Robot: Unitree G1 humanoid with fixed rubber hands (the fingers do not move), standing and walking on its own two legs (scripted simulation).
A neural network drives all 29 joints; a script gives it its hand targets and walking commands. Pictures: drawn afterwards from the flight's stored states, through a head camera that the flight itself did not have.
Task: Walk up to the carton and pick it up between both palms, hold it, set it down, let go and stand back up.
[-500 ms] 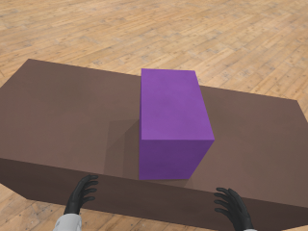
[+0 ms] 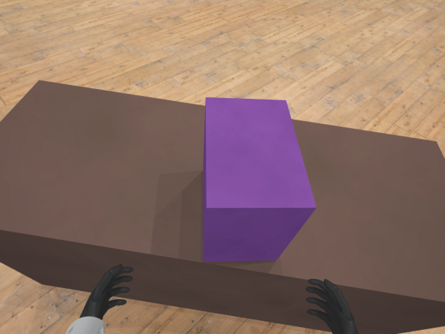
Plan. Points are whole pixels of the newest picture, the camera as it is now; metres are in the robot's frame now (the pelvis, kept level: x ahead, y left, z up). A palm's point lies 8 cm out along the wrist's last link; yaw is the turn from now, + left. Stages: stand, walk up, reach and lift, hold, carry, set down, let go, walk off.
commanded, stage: let go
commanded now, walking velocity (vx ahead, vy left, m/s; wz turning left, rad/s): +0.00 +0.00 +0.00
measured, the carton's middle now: (243, 183) +0.41 -0.02 -0.01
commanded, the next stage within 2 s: stand in 0.48 s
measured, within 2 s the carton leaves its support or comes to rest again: neither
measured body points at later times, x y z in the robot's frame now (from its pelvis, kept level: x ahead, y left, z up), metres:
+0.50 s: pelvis +0.00 +0.00 +0.00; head +0.04 +0.02 +0.45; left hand +0.17 +0.24 -0.08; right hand +0.17 -0.21 -0.09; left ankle -0.03 +0.15 -0.75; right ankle +0.00 -0.10 -0.75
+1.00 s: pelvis +0.00 +0.01 -0.01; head +0.00 +0.02 +0.44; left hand +0.09 +0.32 -0.11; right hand +0.13 -0.29 -0.10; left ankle -0.03 +0.15 -0.75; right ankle +0.00 -0.10 -0.75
